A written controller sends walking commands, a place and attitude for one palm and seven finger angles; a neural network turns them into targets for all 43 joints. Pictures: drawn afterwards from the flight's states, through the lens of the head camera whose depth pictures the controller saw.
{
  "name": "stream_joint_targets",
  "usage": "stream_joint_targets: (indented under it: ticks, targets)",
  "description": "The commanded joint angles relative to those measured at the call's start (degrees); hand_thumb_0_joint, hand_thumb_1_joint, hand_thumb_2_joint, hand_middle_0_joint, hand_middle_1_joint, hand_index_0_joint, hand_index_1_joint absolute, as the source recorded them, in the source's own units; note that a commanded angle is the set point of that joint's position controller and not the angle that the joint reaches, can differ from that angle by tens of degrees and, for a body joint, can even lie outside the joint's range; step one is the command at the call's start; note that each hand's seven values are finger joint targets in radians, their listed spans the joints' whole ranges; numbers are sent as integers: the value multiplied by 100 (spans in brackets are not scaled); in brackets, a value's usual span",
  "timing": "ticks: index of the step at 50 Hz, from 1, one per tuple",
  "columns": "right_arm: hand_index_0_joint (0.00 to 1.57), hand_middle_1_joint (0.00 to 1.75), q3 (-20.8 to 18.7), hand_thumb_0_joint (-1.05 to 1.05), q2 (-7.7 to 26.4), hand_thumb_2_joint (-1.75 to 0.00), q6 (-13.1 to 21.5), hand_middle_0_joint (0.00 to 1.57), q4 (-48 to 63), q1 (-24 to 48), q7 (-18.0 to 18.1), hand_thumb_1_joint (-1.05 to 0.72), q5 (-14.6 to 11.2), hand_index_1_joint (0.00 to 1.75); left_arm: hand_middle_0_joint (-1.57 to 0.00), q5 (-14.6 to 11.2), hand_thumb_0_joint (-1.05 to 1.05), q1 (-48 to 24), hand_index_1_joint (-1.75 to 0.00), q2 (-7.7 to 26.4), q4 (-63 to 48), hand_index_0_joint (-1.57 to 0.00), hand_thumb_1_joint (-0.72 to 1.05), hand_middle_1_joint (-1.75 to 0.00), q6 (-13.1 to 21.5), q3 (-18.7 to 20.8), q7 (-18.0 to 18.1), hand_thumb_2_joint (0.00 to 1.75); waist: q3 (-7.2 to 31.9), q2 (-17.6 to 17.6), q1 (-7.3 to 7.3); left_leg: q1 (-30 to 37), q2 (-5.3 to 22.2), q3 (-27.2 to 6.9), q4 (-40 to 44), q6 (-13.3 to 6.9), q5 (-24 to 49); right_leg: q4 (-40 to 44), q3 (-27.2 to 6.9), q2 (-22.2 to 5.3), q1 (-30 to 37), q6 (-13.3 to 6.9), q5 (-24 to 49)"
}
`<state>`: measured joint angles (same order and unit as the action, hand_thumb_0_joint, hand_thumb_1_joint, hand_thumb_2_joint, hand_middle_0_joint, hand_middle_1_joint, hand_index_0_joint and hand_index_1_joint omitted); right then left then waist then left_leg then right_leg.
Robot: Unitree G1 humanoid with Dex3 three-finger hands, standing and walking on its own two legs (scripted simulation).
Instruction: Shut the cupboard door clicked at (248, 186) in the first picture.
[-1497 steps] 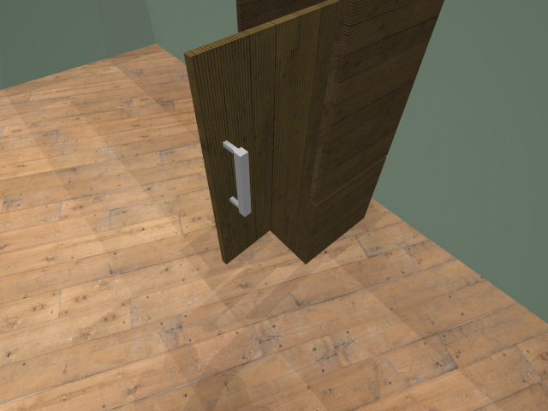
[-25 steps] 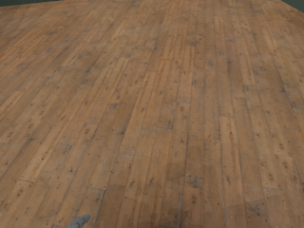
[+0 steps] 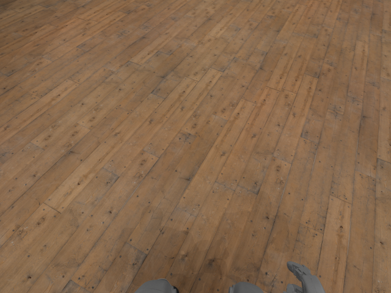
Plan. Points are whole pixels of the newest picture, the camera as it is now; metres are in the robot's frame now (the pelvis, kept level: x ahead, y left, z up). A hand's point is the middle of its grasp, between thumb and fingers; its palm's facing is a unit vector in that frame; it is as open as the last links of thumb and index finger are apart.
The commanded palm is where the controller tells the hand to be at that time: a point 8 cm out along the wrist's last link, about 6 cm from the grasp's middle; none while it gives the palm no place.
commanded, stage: turn to face it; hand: left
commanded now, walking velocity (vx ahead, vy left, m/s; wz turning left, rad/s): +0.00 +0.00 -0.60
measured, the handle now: out of the picture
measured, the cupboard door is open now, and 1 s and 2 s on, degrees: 57 57 57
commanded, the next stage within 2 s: none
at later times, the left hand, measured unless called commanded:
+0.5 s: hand (134, 262) +0.19 +0.16 -0.16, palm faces -0.23 -0.95 -0.22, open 7.3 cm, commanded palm none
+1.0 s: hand (172, 203) +0.34 +0.09 -0.14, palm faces -0.57 -0.78 -0.27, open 7.3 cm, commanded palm none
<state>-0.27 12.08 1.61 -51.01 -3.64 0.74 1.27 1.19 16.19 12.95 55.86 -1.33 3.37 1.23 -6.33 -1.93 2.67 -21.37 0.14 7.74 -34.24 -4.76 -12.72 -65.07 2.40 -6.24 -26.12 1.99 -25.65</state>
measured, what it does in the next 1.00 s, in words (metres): walks ahead, turning right: right foot, then left foot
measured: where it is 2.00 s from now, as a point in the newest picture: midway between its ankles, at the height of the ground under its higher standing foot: outside the picture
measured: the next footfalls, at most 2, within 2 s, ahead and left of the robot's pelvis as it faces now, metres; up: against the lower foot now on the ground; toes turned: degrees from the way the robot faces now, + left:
right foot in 0.28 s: +0.08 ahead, -0.14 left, +0.00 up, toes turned -15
left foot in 0.60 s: +0.20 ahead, +0.10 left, +0.00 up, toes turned -18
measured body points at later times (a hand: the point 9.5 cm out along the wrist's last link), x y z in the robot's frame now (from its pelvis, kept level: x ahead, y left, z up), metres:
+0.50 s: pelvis +0.08 -0.01 +0.01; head +0.13 -0.02 +0.46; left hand +0.20 +0.21 -0.14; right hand +0.08 -0.29 -0.13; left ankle +0.10 +0.11 -0.67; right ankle +0.04 -0.13 -0.73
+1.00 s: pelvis +0.10 -0.01 +0.00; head +0.13 -0.03 +0.45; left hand +0.37 +0.13 -0.12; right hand -0.02 -0.24 -0.15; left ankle +0.16 +0.11 -0.72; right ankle +0.02 -0.10 -0.73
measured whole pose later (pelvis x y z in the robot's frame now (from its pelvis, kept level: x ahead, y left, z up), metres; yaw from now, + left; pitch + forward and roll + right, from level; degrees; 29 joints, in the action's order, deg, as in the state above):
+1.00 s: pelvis +0.10 -0.01 +0.00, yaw -35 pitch +1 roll +0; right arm -2.4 13.3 -1.8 -52.5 -15.1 0.3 1.1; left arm 1.5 6.7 15.5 47.5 -3.3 4.3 -2.2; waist -3.7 0.8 -1.5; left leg -16.2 10.0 13.5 -38.3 2.8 -22.2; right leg -32.4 3.7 -1.9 -15.3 -0.5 -15.5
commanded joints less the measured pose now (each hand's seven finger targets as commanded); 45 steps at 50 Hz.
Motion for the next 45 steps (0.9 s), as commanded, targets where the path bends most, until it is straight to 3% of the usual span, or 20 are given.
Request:
stream_joint_targets:
  ticks: [1, 5, 9, 12, 13, 14, 15, 16, 17, 19, 20, 25, 28, 29, 30, 31, 33, 36, 40, 45]
  targets:
    - [20, 30, -161, 0, 715, -90, -17, 20, 45, -420, 78, -90, 24, 30, -20, 34, 0, 733, -30, 15, -92, -20, 90, -30, -72, -25, -67, 90, 880, 720, -105, 312, 1684, -939, 1933, -405, 662, 998, -96, 109, 545, -39, 429]
    - [20, 30, -269, 0, 774, -90, -125, 20, -52, -459, 93, -90, 30, 30, -20, 49, 0, 229, -30, 81, -347, -20, 90, -30, -138, 83, -136, 90, 447, 759, -188, 377, 1849, -760, 1920, -421, 311, 1578, 64, 258, 406, -6, 605]
    - [20, 30, -388, 0, 778, -90, -166, 20, -81, -594, 112, -90, 53, 30, -20, 54, 0, 8, -30, 56, -570, -20, 90, -30, -113, 165, -169, 90, 572, 881, -250, 860, 2026, -583, 1431, -435, 995, 2173, 209, 358, 506, -19, 569]
    - [20, 30, -454, 0, 851, -90, -181, 20, -75, -605, 106, -90, 15, 30, -20, 57, 0, 244, -30, 136, -596, -20, 90, -30, -51, 222, -186, 90, 774, 767, -119, 1020, 1844, -178, 561, -108, 1485, 3284, 254, 465, 1081, -125, 1503]
    - [20, 30, -475, 0, 771, -90, -192, 20, -23, -589, 80, -90, -13, 30, -20, 72, 0, 391, -30, 354, -588, -20, 90, -30, -6, 267, -171, 90, 799, 375, -53, 728, 1525, 97, 7, 181, 1076, 3715, -269, 222, 1415, -291, 2500]
    - [20, 30, -449, 0, 496, -90, -183, 20, 91, -606, 64, -90, -46, 30, -20, 122, 0, 493, -30, 750, -587, -20, 90, -30, 56, 328, -126, 90, 889, -715, -23, 12, 874, 541, -917, 537, -203, 4122, -1527, -756, 1879, -711, 3939]
    - [20, 30, -377, 0, 274, -90, -227, 20, 281, -365, 57, -90, -62, 30, -20, 89, 0, 697, -30, 1076, -532, -20, 90, -30, 85, 359, -100, 90, 813, -1201, 178, -862, 184, 244, -2127, 734, -2326, 4458, -2474, -1523, 2190, -1419, 5216]
    - [20, 30, -353, 0, 337, -90, -267, 20, 362, -219, 111, -90, -38, 30, -20, 59, 0, 787, -30, 1079, -497, -20, 90, -30, 98, 404, -26, 90, 1000, -1186, 193, -1348, 224, -437, -2841, 725, -2374, 4403, -2743, -1496, 2507, -1660, 5493]
    - [20, 30, -363, 0, 412, -90, -246, 20, 363, -232, 137, -90, -51, 30, -20, 55, 0, 561, -30, 1034, -501, -20, 90, -30, 100, 421, 22, 90, 1083, -1202, 103, -1709, 274, -710, -3245, 765, -2150, 4247, -2667, -1424, 2846, -1740, 5484]
    - [20, 30, -342, 0, 449, -90, -224, 20, 302, -270, 110, -90, -62, 30, -20, 28, 0, 184, -30, 870, -655, -20, 90, -30, 63, 372, 44, 90, 1267, -494, -22, -1540, 406, -841, -3111, 825, -1591, 4079, -1943, -1034, 2845, -1520, 5049]
    - [20, 30, -324, 0, 408, -90, -232, 20, 293, -307, 97, -90, -53, 30, -20, 37, 0, 74, -30, 842, -701, -20, 90, -30, 67, 364, 37, 90, 1307, -482, -60, -1329, 390, -783, -2764, 857, -1520, 4082, -1777, -922, 2703, -1430, 4924]
    - [20, 30, -317, 0, 405, -90, -256, 20, 331, -499, 87, -90, -83, 30, -20, 71, 0, -288, -30, 1069, -804, -20, 90, -30, -11, 404, -40, 90, 912, -599, -168, -364, 209, -580, -1180, 885, -1198, 4181, -1830, -676, 1706, -1289, 3907]
    - [20, 30, -321, 0, 514, -90, -183, 20, 187, -1114, 105, -90, -95, 30, -20, 21, 0, -621, -30, 1024, -845, -20, 90, -30, -79, 390, -82, 90, 1008, -599, -451, 914, 83, -525, 539, 848, -30, 3722, -1745, -250, 998, -810, 3039]
    - [20, 30, -356, 0, 841, -90, -114, 20, 141, -1379, 127, -90, -56, 30, -20, -33, 0, -627, -30, 835, -927, -20, 90, -30, -115, 340, -100, 90, 1149, 133, -530, 1587, 568, -938, 1306, 740, 261, 3241, -1460, 130, 470, -529, 2187]
    - [20, 30, -459, 0, 1463, -90, -73, 20, 181, -1462, 142, -90, 37, 30, -20, -87, 0, -405, -30, 485, -1038, -20, 90, -30, -148, 262, -155, 90, 1172, 1947, -472, 2045, 2063, -2512, 1724, 142, 843, 2044, -751, 930, -525, -159, -59]
    - [20, 30, -479, 0, 1669, -90, -119, 20, 283, -1593, 166, -90, 54, 30, -20, -51, 0, -525, -30, 618, -1156, -20, 90, -30, -128, 246, -184, 90, 1115, 1828, -583, 1568, 2828, -3030, 1805, -464, 1054, 858, -424, 848, -486, -78, -1189]
    - [20, 30, -408, 0, 1460, -90, -70, 20, 376, -1204, 174, -90, 83, 30, -20, 22, 0, -760, -30, 712, -1103, -20, 90, -30, -156, 296, -233, 90, 779, 1506, -412, 1123, 2572, -2587, 1772, -521, 1346, -228, -501, 554, -689, -21, -830]
    - [20, 30, -353, 0, 1201, -90, -107, 20, 406, -905, 177, -90, 87, 30, -20, -16, 0, -743, -30, 548, -1016, -20, 90, -30, -228, 260, -339, 90, 688, 1129, -264, 1241, 1963, -1206, 1505, -281, 2099, 116, -202, 412, -461, 90, -232]
    - [20, 30, -402, 0, 1215, -90, -119, 20, 236, -1260, 143, -90, 64, 30, -20, -22, 0, -990, -30, 443, -1139, -20, 90, -30, -241, 201, -363, 90, 940, 1233, -437, 1653, 2012, -703, 1339, -287, 2545, 1020, 38, 429, -117, 77, -54]
    - [20, 30, -497, 0, 1340, -90, -168, 20, 200, -1213, 73, -90, 66, 30, -20, -8, 0, -1038, -30, 461, -1230, -20, 90, -30, -191, 164, -356, 90, 924, 1446, -450, 1507, 2105, -397, 1023, -169, 2322, 2367, 334, 575, 580, -61, 149]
